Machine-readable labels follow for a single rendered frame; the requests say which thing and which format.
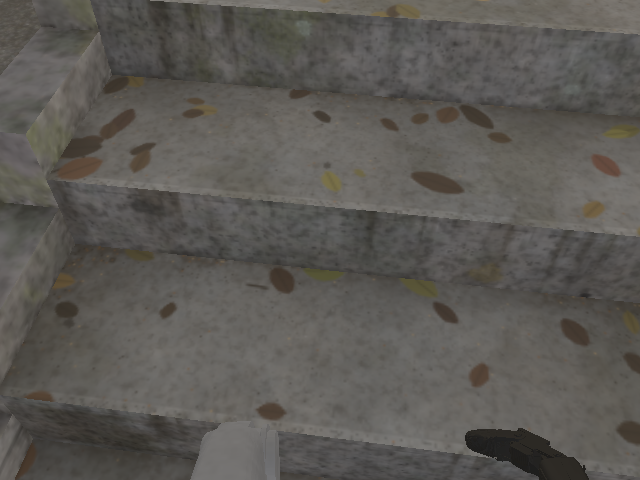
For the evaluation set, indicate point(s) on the robot right hand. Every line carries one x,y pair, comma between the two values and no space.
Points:
527,451

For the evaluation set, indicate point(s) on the robot left thigh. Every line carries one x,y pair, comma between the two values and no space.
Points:
239,451

